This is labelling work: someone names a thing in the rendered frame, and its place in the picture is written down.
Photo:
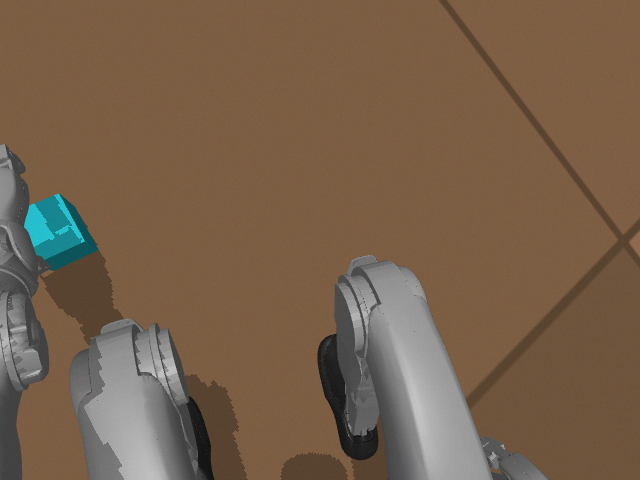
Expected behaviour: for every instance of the left robot foot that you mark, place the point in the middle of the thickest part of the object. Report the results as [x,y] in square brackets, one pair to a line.
[202,440]

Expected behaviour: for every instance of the right robot foot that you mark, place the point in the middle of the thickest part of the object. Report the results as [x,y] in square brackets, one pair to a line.
[357,447]

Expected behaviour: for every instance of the right robot hand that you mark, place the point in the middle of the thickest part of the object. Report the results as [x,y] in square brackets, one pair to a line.
[512,466]

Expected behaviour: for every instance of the left robot hand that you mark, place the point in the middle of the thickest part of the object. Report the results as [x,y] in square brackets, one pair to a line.
[14,194]

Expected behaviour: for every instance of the small box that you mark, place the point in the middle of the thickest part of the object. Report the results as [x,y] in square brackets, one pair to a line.
[57,232]

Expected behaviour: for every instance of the left robot arm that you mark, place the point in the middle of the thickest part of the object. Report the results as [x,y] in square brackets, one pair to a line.
[24,356]

